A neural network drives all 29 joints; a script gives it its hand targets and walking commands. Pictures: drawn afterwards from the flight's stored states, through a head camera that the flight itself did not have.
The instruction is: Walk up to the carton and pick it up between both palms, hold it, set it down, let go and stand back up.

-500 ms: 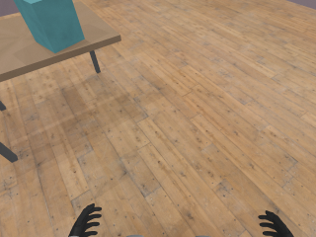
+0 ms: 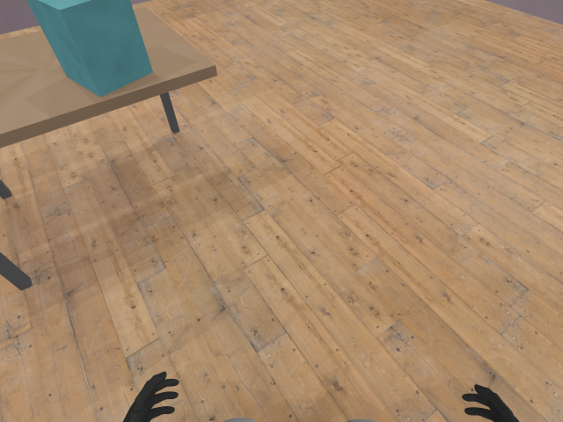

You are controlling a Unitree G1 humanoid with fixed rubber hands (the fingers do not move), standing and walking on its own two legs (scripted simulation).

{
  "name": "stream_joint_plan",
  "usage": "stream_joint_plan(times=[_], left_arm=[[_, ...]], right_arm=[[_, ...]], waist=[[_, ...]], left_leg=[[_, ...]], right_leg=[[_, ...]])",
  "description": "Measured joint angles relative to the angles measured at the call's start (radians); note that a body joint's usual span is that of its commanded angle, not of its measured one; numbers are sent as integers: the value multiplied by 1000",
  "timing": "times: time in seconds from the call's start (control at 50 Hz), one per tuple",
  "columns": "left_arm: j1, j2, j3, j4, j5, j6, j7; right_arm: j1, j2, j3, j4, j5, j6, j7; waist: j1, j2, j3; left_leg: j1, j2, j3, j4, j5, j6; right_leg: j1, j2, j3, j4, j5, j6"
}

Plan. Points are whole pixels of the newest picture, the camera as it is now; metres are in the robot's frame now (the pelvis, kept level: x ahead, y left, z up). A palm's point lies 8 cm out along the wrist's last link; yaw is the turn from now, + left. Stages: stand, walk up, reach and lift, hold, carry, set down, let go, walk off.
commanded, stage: stand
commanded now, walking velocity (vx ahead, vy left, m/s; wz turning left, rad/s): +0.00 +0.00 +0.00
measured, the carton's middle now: (94, 36) +1.15 +0.63 +0.03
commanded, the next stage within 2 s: walk up in 0.88 s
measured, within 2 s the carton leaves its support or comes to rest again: neither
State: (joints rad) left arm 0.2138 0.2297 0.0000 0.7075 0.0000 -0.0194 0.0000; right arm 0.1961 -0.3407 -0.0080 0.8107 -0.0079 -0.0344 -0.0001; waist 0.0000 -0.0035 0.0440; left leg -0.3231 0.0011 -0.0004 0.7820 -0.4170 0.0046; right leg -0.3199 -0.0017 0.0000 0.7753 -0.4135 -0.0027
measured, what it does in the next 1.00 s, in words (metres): stands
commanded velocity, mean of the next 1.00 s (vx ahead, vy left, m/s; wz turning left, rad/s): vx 0.00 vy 0.00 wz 0.00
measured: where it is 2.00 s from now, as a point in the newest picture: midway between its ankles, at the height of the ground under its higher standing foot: outside the picture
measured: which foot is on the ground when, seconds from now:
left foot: down 0.00-1.00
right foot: down 0.00-1.00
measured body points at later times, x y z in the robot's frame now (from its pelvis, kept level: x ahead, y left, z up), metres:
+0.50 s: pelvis -0.01 +0.00 +0.00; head -0.01 +0.00 +0.45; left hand +0.11 +0.24 -0.12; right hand +0.10 -0.30 -0.11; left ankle +0.00 +0.12 -0.71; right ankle +0.00 -0.12 -0.71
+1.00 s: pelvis -0.02 +0.00 +0.00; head -0.03 +0.01 +0.45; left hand +0.10 +0.25 -0.12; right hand +0.07 -0.30 -0.11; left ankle +0.00 +0.12 -0.71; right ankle +0.00 -0.12 -0.71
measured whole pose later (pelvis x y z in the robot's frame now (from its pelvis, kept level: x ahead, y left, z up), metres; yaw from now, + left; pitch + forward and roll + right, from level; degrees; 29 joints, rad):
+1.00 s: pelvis -0.02 +0.00 +0.00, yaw +0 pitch -4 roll +0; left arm 0.20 0.23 0.00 0.82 0.00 -0.02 0.00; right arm 0.20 -0.34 -0.01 0.93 -0.01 -0.04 0.00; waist 0.00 -0.01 0.05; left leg -0.32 0.00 0.00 0.75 -0.37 0.01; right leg -0.32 0.00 0.00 0.75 -0.36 0.00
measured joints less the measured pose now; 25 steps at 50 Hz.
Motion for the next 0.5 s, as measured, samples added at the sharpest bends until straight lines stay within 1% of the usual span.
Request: stream_joint_plan(times=[0.5], left_arm=[[-2, 2, 0, 55, 0, 0, 0]], right_arm=[[0, -8, 0, 55, 0, 1, 0]], waist=[[0, -4, 2]], left_leg=[[0, 0, 0, 0, 17, 0]], right_leg=[[0, 0, 0, 0, 17, 0]])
